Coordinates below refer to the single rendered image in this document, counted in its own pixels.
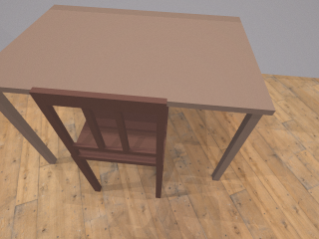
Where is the chair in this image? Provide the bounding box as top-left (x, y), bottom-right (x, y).
top-left (29, 87), bottom-right (169, 198)

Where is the table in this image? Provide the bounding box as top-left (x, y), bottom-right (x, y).
top-left (0, 4), bottom-right (276, 181)

